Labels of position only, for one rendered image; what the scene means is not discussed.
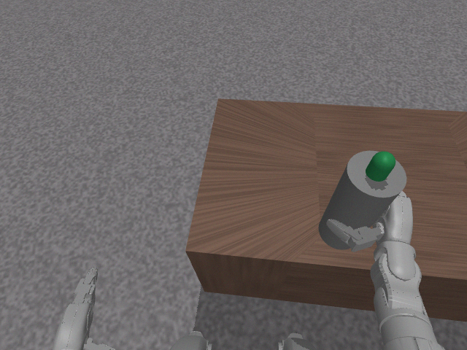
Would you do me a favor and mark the left robot hand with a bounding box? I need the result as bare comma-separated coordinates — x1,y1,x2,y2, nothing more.
53,267,116,350

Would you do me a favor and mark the right robot hand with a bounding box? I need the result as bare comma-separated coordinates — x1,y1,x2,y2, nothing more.
326,191,413,252

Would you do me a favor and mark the bottle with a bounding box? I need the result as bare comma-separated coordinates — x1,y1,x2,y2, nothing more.
319,151,406,250

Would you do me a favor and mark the right robot arm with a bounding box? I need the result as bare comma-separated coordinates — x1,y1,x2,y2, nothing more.
370,241,445,350

